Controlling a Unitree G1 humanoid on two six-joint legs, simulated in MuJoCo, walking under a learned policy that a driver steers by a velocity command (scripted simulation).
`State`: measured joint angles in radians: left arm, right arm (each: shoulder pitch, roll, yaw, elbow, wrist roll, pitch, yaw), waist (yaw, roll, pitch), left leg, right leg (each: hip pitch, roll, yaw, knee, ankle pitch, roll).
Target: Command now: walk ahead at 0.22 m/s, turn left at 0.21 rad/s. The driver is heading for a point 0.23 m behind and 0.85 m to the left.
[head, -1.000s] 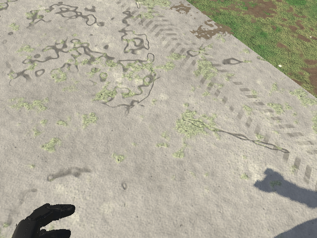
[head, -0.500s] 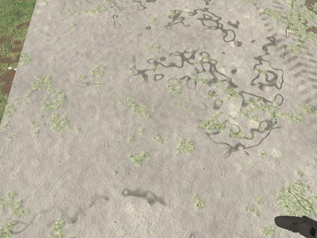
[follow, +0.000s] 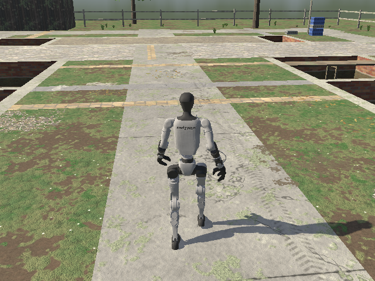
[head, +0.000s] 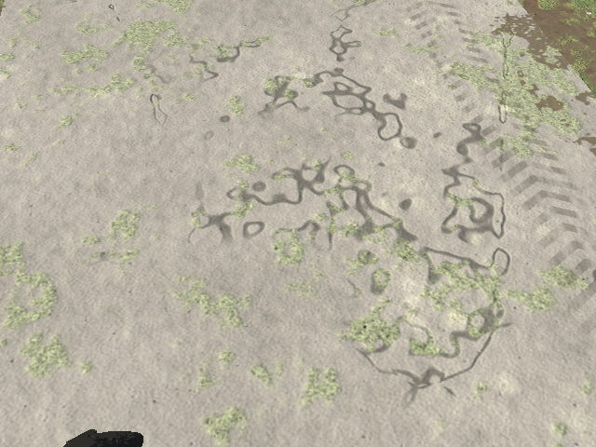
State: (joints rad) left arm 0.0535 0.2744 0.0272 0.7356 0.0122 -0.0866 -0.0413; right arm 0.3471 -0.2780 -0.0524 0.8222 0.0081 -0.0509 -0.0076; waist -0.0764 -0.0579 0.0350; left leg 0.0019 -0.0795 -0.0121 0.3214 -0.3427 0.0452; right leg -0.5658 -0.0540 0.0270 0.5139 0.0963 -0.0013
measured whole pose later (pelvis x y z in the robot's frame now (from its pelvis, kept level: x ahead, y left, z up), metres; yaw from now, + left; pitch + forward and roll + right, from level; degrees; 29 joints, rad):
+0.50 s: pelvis +0.12 +0.00 +0.00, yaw +2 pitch -1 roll -1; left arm 0.14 0.24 0.01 0.90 0.02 -0.01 0.00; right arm 0.25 -0.23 -0.04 0.91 -0.01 0.01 -0.04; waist 0.01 -0.02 0.02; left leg -0.23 0.03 -0.04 0.54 -0.30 -0.03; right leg -0.29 -0.01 -0.05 0.48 -0.18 0.00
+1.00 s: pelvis +0.16 +0.01 +0.00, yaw +2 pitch -1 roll +0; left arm 0.13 0.25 0.03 1.04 0.00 0.02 0.03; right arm 0.19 -0.23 -0.03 1.06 0.00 0.01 -0.04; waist 0.01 -0.01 0.04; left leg -0.13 0.01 -0.02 0.48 -0.32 -0.01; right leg -0.22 -0.03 -0.03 0.49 -0.24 0.02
